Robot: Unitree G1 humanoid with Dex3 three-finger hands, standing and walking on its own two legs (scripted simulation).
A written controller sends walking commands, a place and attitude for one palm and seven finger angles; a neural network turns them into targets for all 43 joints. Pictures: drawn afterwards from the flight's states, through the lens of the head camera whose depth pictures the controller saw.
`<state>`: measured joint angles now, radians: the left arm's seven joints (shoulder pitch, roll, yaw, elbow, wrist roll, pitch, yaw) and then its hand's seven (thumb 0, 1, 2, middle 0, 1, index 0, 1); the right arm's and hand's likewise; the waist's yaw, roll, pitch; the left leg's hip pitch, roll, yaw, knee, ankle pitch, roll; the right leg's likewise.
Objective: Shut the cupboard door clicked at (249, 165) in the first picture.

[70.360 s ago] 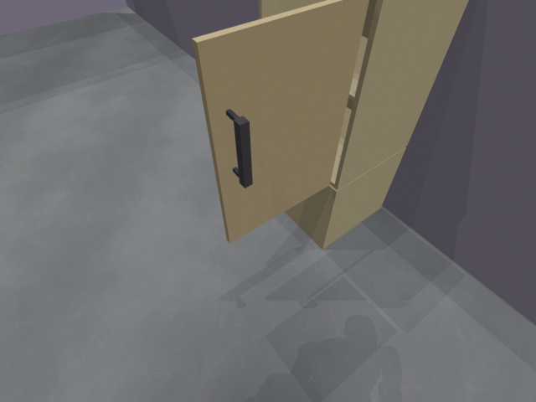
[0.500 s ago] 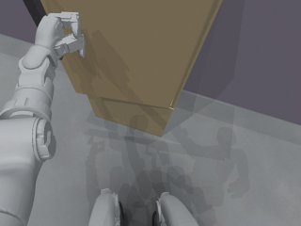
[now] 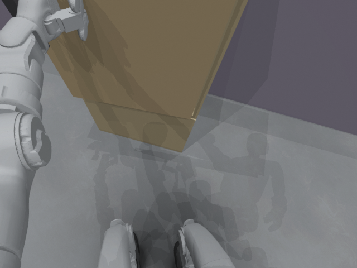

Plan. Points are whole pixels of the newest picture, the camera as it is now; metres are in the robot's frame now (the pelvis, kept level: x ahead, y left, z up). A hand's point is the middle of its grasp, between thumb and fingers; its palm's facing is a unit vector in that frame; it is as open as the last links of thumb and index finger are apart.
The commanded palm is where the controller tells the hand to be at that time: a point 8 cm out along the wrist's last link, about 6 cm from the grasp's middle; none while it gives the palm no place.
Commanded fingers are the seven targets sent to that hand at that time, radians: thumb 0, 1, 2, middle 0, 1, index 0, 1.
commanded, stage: push the door shut along its arc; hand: left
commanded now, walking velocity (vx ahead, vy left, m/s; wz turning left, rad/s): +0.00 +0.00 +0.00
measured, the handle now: (25, 4) +0.62 +0.21 +0.13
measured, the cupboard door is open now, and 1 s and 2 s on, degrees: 5 0 0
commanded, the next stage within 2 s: pull the fist back off the door in 0.08 s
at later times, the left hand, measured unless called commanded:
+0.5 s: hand (101, 13) +0.59 +0.08 +0.13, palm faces +0.11 -0.99 -0.09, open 3.0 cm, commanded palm +0.56 +0.11 +0.13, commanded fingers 0.00 0.90 0.90 -1.30 -1.50 -1.30 -1.50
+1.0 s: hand (98, 50) +0.51 +0.08 +0.13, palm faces +0.08 -1.00 +0.02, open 3.1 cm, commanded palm +0.49 +0.13 +0.13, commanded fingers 0.00 0.90 0.90 -1.30 -1.50 -1.30 -1.50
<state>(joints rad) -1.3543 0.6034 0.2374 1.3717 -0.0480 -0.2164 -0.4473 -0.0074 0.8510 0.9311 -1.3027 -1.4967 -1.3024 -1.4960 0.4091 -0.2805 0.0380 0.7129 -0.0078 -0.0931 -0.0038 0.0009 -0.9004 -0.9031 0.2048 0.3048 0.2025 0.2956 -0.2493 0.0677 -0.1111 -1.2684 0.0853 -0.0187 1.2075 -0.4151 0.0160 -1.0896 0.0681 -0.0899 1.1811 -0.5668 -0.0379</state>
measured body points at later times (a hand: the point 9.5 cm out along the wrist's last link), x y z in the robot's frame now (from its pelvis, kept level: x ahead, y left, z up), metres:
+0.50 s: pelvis +0.00 +0.00 +0.00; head +0.15 +0.02 +0.42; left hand +0.58 +0.13 +0.14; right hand -0.06 -0.22 -0.11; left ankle +0.07 +0.11 -0.63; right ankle -0.01 -0.10 -0.63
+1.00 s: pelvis +0.03 -0.01 +0.04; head +0.13 -0.01 +0.48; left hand +0.50 +0.14 +0.13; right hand +0.05 -0.28 -0.08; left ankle +0.07 +0.11 -0.63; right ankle -0.01 -0.10 -0.63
